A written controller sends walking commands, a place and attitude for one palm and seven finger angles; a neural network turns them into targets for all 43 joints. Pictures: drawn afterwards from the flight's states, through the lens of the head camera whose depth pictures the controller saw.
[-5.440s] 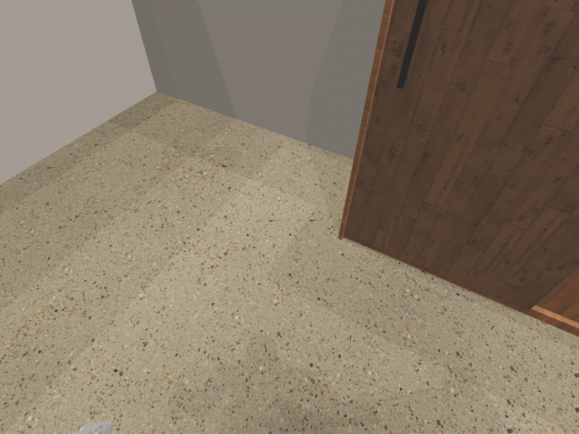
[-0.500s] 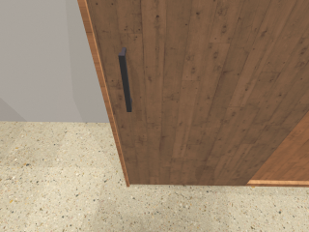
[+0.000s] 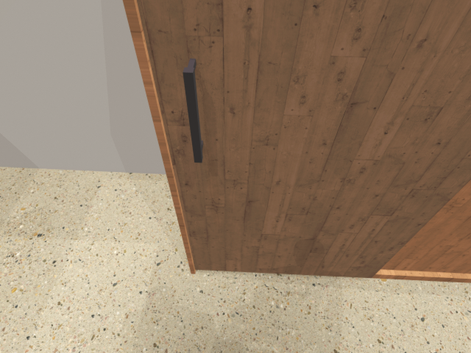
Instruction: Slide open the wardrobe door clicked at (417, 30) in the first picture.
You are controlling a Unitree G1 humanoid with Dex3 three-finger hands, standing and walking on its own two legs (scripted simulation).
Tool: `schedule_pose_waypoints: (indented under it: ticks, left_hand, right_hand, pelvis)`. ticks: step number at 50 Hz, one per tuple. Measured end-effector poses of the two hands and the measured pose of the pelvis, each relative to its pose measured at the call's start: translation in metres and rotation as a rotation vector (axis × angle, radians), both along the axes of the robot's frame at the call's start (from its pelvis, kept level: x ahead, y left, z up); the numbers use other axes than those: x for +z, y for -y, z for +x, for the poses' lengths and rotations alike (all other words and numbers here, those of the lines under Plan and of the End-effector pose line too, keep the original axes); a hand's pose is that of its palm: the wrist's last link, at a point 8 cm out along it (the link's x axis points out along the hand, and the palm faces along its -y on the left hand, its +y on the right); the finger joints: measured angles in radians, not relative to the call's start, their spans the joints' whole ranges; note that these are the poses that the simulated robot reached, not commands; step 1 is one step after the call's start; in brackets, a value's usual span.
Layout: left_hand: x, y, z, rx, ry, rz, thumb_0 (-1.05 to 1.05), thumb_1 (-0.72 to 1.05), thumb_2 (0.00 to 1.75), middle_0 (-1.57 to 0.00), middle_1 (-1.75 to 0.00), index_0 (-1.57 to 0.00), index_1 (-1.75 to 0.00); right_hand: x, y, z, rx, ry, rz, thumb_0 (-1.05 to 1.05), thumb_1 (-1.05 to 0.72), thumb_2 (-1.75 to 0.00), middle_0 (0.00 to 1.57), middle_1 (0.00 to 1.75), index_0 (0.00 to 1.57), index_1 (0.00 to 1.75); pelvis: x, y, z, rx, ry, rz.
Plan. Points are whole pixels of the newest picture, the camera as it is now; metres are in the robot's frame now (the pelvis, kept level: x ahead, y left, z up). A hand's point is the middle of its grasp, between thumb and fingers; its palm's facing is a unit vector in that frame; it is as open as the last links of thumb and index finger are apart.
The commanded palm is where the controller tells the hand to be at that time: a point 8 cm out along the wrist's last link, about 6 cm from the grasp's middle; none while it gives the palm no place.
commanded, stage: come to a stop and stand still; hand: left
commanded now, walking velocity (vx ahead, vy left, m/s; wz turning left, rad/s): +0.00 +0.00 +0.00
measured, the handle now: (195, 115) +0.52 +0.11 +0.12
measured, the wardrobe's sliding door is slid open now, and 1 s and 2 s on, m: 0.00 0.00 0.00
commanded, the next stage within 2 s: look again from close up in 0.52 s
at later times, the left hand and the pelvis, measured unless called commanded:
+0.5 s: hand out of the picture +0.03 +0.22 -0.17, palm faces +0.02 -0.97 -0.22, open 7.3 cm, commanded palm none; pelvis +0.01 +0.03 +0.00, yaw +0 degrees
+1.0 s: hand out of the picture +0.01 +0.21 -0.17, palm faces +0.00 -0.98 -0.20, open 7.3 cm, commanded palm none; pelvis +0.01 +0.02 +0.00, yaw -1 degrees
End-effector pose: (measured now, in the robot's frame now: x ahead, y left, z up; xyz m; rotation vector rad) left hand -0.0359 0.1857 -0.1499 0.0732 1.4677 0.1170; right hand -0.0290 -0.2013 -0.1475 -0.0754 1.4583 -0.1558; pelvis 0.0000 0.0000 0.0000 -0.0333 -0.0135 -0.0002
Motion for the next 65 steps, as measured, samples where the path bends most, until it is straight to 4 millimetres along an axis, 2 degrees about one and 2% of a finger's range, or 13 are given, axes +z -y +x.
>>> schedule_pose_waypoints:
  ticks: [11,16,21,28,44,65]
  left_hand:
    - [0.0,-0.053,0.043,-0.011,0.121,0.075,0.0,0.91,0.9,-0.2,-0.3,-0.2,-0.3]
    - [0.004,-0.071,0.057,-0.029,0.147,0.1,0.0,0.91,0.9,-0.2,-0.3,-0.2,-0.3]
    - [0.007,-0.081,0.063,-0.038,0.152,0.11,0.0,0.91,0.9,-0.2,-0.3,-0.2,-0.3]
    - [0.008,-0.083,0.059,-0.046,0.128,0.105,0.0,0.91,0.9,-0.2,-0.3,-0.2,-0.3]
    - [0.007,-0.072,0.043,-0.047,0.071,0.084,0.0,0.91,0.9,-0.2,-0.3,-0.2,-0.3]
    - [0.01,-0.065,0.052,-0.054,0.093,0.093,0.0,0.91,0.9,-0.2,-0.3,-0.2,-0.3]
  right_hand:
    - [0.004,0.006,0.061,0.07,0.157,-0.07,0.02,-0.94,-0.9,0.2,0.3,0.2,0.3]
    - [0.009,0.004,0.079,0.085,0.199,-0.077,0.01,-0.93,-0.9,0.2,0.3,0.2,0.3]
    - [0.012,0.001,0.088,0.097,0.215,-0.075,0.0,-0.92,-0.9,0.2,0.3,0.2,0.3]
    - [0.014,0.0,0.089,0.102,0.2,-0.074,0.0,-0.91,-0.9,0.2,0.3,0.2,0.3]
    - [0.014,0.012,0.069,0.082,0.129,-0.085,0.0,-0.91,-0.9,0.2,0.3,0.2,0.3]
    - [0.014,0.021,0.069,0.077,0.129,-0.08,0.0,-0.91,-0.9,0.2,0.3,0.2,0.3]
  pelvis:
    - [-0.005,-0.021,0.011,0.009,0.007,0.02]
    - [-0.003,-0.026,0.014,0.002,0.003,0.025]
    - [-0.001,-0.029,0.015,-0.002,0.002,0.027]
    - [0.001,-0.03,0.015,-0.006,-0.001,0.03]
    - [0.003,-0.025,0.014,-0.01,0.001,0.033]
    - [0.005,-0.015,0.013,-0.013,0.003,0.035]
